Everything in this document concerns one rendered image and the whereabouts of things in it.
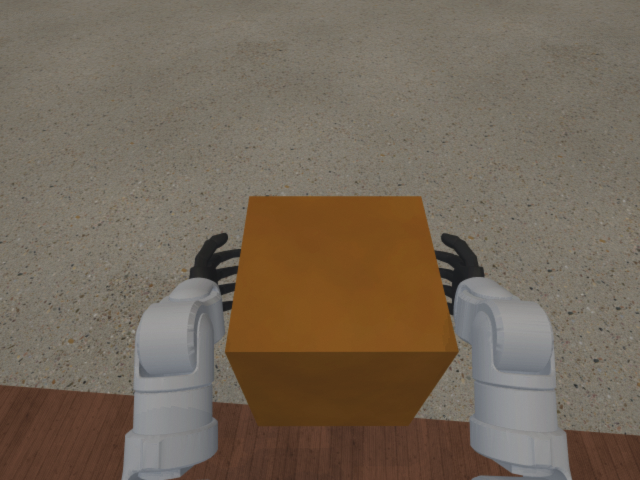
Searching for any robot right hand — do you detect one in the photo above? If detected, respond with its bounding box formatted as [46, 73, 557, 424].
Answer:
[434, 233, 484, 316]

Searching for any robot right forearm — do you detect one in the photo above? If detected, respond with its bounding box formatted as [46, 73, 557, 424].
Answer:
[453, 277, 572, 480]

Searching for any robot left hand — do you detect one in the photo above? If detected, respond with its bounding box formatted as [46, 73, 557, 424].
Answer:
[189, 233, 241, 312]

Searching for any robot left forearm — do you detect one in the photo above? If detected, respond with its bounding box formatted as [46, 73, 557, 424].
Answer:
[121, 278, 225, 480]

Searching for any carton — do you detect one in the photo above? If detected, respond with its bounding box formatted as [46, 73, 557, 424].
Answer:
[225, 196, 459, 426]

